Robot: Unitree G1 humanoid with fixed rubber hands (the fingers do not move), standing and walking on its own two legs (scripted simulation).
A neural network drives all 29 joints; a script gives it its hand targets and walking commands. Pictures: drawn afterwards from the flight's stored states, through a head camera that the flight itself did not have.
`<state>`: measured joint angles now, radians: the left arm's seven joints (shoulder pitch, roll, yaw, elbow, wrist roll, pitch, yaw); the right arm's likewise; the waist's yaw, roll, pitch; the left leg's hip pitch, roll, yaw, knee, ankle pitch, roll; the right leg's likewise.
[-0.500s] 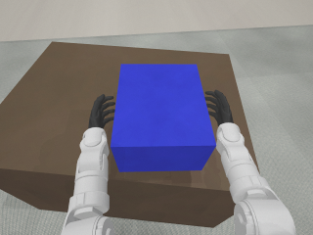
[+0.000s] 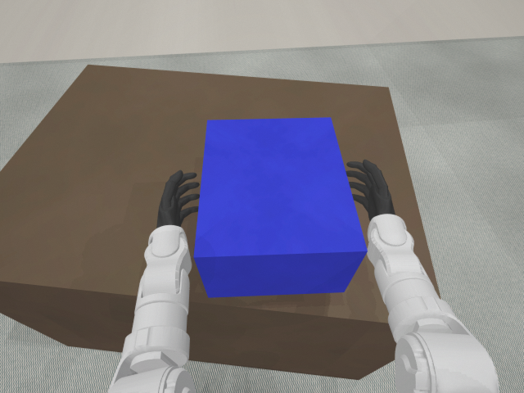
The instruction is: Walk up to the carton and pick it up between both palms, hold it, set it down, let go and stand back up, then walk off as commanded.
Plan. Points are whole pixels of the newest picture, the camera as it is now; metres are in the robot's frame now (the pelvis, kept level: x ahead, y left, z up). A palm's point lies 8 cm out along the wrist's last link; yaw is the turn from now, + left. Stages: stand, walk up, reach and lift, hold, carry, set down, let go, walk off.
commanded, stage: set down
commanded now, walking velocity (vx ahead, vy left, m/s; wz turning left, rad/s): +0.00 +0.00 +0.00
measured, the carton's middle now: (272, 202) +0.42 +0.00 +0.00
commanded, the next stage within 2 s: none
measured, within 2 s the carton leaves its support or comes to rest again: rests again in 0.96 s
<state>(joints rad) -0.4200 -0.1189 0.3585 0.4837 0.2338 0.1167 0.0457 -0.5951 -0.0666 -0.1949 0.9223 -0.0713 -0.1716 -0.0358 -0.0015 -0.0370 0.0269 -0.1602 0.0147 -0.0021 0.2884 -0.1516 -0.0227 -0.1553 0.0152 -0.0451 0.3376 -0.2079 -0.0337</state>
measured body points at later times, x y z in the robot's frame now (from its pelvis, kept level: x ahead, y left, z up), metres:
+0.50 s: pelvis +0.01 +0.00 +0.00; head +0.06 +0.01 +0.45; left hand +0.36 +0.17 +0.01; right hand +0.39 -0.16 +0.03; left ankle +0.00 +0.14 -0.75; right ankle -0.02 -0.09 -0.75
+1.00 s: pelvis +0.01 +0.00 +0.00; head +0.09 +0.01 +0.44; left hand +0.36 +0.17 -0.01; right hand +0.40 -0.17 +0.01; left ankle +0.00 +0.14 -0.75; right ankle -0.02 -0.09 -0.75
